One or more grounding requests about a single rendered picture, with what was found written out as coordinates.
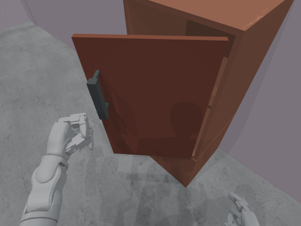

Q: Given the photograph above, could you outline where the robot left hand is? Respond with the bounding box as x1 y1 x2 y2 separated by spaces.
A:
47 113 94 161

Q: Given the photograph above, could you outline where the cupboard door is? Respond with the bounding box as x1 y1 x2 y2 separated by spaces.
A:
71 33 229 159

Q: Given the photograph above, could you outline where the handle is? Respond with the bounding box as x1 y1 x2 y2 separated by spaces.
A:
87 70 109 120

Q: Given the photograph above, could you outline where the robot right hand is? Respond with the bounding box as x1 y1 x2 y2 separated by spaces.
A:
224 192 260 226

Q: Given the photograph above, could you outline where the robot left forearm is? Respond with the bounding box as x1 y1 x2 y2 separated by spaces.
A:
19 154 69 226

